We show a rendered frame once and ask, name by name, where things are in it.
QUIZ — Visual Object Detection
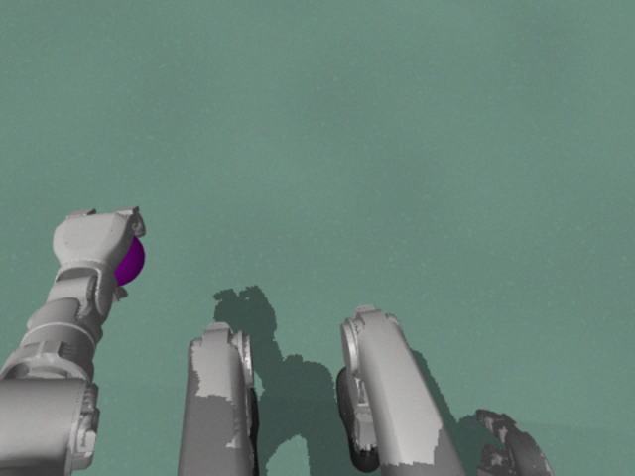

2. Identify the right robot foot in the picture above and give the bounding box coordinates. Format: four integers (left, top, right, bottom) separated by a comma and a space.
336, 367, 380, 473

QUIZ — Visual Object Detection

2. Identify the ball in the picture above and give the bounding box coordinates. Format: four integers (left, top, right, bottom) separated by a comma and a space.
114, 235, 145, 287

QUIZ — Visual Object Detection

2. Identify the right robot hand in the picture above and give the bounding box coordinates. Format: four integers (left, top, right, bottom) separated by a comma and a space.
475, 409, 555, 476

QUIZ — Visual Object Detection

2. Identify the left robot hand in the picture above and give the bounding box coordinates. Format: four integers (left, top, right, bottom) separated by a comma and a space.
53, 206, 146, 302

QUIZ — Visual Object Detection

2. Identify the left robot arm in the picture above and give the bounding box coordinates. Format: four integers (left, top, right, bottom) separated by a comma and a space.
0, 261, 116, 476

